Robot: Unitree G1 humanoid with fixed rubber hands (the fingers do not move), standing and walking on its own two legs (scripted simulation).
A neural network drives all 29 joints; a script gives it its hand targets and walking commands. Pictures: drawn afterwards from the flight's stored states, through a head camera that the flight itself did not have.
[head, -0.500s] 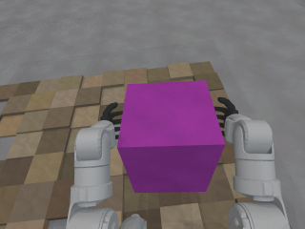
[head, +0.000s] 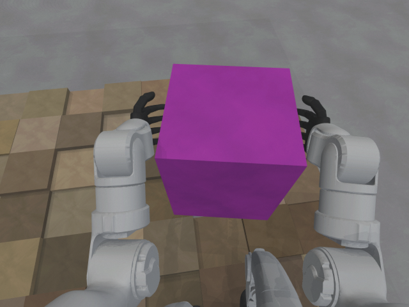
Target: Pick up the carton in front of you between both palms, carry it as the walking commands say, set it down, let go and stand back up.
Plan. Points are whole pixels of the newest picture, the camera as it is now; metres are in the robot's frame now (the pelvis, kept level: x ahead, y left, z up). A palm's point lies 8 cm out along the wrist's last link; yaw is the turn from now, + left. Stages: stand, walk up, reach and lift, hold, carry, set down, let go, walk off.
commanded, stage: carry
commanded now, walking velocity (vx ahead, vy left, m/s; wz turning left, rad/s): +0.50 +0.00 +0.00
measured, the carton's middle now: (225, 150) +0.40 -0.01 +0.03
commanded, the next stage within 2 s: none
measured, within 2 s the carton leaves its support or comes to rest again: neither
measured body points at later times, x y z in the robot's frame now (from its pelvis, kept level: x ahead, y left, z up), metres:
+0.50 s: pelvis +0.36 +0.03 +0.03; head +0.38 +0.03 +0.48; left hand +0.72 +0.22 +0.15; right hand +0.76 -0.08 +0.16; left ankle +0.49 +0.14 -0.68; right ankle +0.28 -0.10 -0.69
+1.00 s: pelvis +0.67 +0.05 +0.00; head +0.69 +0.05 +0.45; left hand +1.06 +0.16 +0.14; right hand +1.04 -0.14 +0.14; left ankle +0.52 +0.13 -0.70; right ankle +0.82 -0.04 -0.72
